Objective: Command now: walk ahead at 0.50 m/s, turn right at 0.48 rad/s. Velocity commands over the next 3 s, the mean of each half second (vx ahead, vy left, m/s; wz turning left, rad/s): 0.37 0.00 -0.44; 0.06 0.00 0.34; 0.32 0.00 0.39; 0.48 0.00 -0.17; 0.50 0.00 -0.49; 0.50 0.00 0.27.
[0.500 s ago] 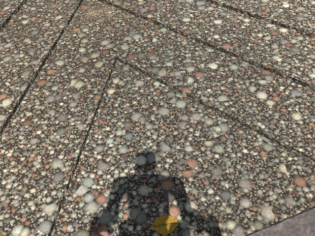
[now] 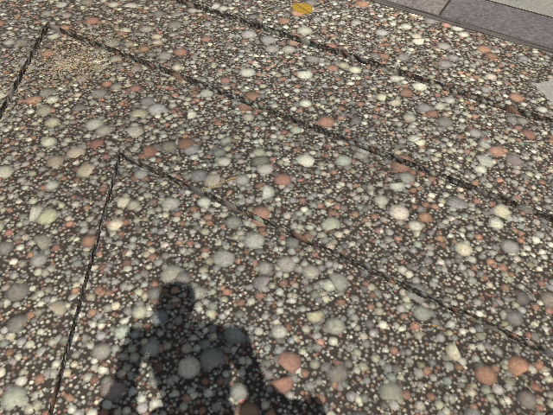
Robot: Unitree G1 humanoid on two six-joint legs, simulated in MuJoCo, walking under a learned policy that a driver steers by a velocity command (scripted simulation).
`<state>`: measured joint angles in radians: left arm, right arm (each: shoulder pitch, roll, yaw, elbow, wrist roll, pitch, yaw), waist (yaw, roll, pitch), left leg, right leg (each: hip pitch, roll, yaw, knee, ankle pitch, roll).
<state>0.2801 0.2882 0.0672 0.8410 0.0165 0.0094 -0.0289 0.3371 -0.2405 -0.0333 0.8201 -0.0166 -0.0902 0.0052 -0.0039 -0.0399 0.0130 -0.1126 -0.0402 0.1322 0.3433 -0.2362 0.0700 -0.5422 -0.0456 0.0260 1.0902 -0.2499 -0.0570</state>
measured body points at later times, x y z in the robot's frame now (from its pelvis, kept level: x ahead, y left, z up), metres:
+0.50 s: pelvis +0.26 -0.10 -0.14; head +0.31 -0.13 +0.31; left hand +0.48 +0.08 -0.26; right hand +0.12 -0.32 -0.28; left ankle +0.06 +0.09 -0.66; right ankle +0.34 -0.18 -0.87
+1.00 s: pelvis +0.33 -0.07 -0.15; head +0.34 -0.05 +0.30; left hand +0.41 +0.19 -0.29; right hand +0.48 -0.32 -0.25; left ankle +0.34 +0.00 -0.88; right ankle +0.33 -0.19 -0.83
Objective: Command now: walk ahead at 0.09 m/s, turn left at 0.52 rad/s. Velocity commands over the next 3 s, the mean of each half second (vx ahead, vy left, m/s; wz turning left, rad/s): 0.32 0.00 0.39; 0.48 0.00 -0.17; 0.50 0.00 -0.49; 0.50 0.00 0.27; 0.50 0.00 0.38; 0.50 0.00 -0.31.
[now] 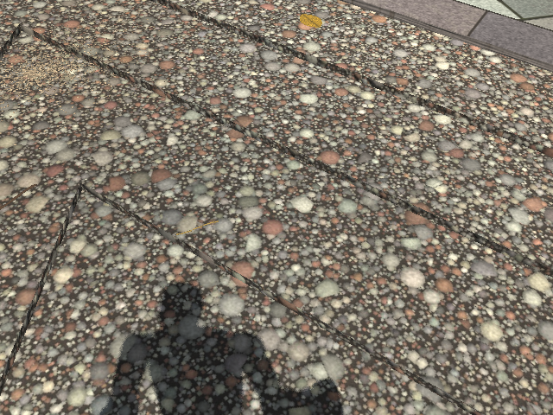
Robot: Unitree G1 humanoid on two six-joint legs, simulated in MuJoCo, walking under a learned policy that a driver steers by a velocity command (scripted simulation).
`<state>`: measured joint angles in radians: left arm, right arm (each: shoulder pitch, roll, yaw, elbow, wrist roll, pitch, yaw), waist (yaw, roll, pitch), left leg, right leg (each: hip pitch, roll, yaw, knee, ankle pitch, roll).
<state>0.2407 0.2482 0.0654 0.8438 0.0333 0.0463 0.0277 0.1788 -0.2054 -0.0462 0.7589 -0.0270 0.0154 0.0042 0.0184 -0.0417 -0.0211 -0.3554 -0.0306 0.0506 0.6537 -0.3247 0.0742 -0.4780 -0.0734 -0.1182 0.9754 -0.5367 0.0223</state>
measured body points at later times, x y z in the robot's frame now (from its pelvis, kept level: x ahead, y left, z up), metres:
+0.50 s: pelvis +0.13 -0.03 +0.01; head +0.14 -0.04 +0.46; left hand +0.23 +0.24 -0.09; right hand +0.21 -0.28 -0.12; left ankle +0.03 +0.08 -0.68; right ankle +0.17 -0.11 -0.72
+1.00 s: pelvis +0.37 +0.05 +0.01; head +0.40 +0.07 +0.46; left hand +0.35 +0.31 -0.14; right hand +0.55 -0.18 -0.09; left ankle +0.41 +0.14 -0.72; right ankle +0.27 -0.08 -0.64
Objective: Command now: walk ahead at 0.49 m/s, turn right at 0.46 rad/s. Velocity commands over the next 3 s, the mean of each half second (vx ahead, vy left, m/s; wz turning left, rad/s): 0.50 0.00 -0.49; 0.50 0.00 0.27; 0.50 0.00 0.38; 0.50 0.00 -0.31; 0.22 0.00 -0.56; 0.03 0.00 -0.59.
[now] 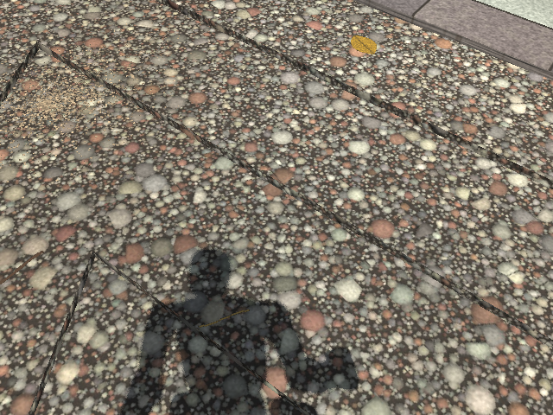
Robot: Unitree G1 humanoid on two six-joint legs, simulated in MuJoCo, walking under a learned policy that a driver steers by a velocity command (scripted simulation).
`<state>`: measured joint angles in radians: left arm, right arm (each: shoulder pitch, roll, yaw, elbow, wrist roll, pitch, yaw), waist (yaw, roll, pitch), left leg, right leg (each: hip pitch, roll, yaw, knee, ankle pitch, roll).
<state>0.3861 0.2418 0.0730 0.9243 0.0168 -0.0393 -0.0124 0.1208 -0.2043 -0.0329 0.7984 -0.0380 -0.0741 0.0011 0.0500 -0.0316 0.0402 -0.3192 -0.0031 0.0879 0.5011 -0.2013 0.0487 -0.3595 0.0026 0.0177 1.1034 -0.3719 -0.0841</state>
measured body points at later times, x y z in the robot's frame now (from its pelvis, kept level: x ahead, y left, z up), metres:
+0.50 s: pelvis +0.25 -0.06 +0.00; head +0.29 -0.08 +0.44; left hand +0.47 +0.13 -0.12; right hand +0.18 -0.30 -0.15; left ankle +0.12 +0.09 -0.63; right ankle +0.29 -0.14 -0.73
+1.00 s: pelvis +0.53 -0.07 +0.02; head +0.55 -0.06 +0.47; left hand +0.65 +0.17 -0.12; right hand +0.57 -0.35 -0.11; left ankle +0.59 -0.02 -0.71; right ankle +0.38 -0.18 -0.61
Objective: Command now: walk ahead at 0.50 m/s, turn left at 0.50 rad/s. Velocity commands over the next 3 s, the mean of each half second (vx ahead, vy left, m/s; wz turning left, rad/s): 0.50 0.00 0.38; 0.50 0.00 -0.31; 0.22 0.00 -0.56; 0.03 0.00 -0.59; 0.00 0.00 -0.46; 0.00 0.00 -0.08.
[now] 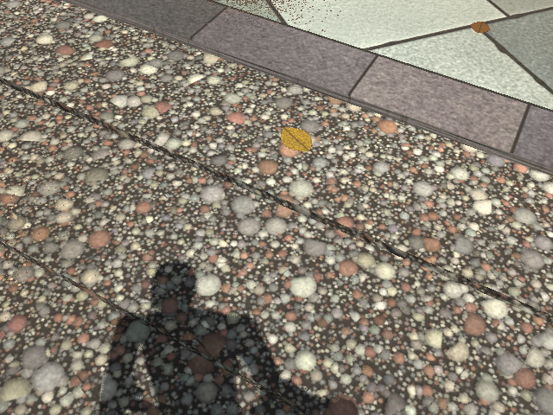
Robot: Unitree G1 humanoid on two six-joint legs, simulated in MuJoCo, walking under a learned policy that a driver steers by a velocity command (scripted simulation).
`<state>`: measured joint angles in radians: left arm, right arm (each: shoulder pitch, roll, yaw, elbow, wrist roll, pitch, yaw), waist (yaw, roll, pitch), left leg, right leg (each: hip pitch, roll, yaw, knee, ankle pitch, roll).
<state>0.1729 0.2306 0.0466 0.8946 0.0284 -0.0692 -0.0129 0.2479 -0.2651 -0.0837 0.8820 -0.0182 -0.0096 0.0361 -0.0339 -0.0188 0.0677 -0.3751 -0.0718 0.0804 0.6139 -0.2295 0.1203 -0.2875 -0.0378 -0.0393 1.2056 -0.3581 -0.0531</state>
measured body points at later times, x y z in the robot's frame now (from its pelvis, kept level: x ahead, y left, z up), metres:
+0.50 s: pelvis +0.31 -0.02 +0.02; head +0.35 -0.02 +0.47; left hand +0.42 +0.25 -0.09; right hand +0.38 -0.29 -0.12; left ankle +0.12 +0.05 -0.65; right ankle +0.42 -0.09 -0.70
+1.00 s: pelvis +0.51 +0.06 +0.03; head +0.51 +0.08 +0.48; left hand +0.64 +0.32 -0.09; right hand +0.55 -0.21 -0.09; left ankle +0.47 +0.14 -0.71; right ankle +0.56 -0.06 -0.59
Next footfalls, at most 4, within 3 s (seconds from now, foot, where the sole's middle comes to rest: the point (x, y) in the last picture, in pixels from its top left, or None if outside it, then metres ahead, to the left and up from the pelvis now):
0.40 right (315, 410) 0.47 -0.09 -0.72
0.78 left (210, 394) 0.52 0.15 -0.74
1.24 right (287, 291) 0.78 -0.04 -0.73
1.78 left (227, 271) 0.84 0.12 -0.73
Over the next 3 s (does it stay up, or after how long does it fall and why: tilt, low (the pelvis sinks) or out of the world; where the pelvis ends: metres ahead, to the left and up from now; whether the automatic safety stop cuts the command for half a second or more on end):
stays up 0.73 0.04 0.05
